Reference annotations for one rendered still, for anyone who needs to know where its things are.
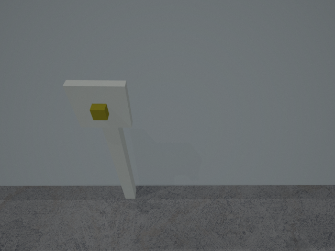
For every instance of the button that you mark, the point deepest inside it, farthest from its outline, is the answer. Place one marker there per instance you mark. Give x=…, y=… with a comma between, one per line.
x=99, y=111

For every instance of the panel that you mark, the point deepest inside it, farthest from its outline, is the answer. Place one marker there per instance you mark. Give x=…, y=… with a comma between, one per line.
x=82, y=94

